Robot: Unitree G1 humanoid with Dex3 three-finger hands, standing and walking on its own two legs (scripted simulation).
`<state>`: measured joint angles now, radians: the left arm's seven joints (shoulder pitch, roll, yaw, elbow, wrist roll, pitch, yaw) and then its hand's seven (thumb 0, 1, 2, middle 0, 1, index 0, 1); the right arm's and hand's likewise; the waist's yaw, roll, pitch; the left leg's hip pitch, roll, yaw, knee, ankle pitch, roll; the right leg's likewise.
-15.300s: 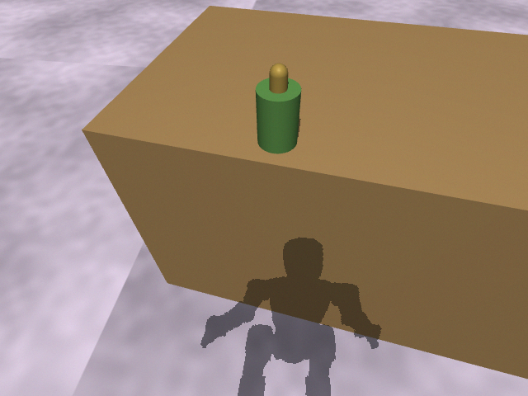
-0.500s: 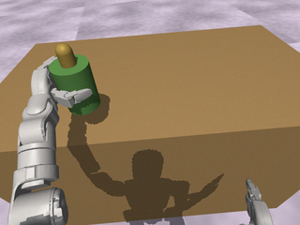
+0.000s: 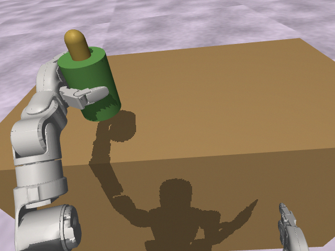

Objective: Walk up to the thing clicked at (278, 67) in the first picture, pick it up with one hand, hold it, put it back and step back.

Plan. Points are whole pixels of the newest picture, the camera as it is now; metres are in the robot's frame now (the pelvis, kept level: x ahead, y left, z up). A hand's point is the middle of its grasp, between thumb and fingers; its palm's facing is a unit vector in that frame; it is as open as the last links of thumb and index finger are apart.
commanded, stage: lift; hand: left
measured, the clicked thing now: (89, 75) +0.37 +0.17 +0.30
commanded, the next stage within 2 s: hold in 0.50 s
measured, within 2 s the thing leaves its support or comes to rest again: neither
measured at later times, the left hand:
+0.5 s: hand (73, 74) +0.33 +0.18 +0.32, palm faces +0.15 -0.99 +0.00, open 11.9 cm
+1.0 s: hand (72, 64) +0.32 +0.16 +0.35, palm faces +0.13 -0.99 -0.01, open 11.9 cm
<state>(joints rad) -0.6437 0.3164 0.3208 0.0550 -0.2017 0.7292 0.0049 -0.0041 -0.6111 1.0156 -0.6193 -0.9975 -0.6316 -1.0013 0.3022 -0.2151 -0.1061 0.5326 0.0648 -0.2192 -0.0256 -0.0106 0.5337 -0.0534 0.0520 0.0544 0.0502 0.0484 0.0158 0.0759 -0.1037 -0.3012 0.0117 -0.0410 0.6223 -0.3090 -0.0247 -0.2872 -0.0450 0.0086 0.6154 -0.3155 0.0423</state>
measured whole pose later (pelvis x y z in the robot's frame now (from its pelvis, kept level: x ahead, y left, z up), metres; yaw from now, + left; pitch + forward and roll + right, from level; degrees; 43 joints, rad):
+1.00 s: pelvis -0.03 +0.00 +0.00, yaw +0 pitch -2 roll +0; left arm -0.78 0.36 0.31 0.00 -0.26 0.95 0.03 0.00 -0.61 1.02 -0.61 -1.01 -0.63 -1.01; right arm 0.29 -0.22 -0.09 0.59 0.11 -0.31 -0.01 -0.01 0.54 -0.06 0.05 0.05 0.05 0.05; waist 0.03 0.09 -0.14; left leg -0.32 0.00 -0.04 0.64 -0.28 -0.02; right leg -0.31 -0.05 0.01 0.64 -0.29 0.05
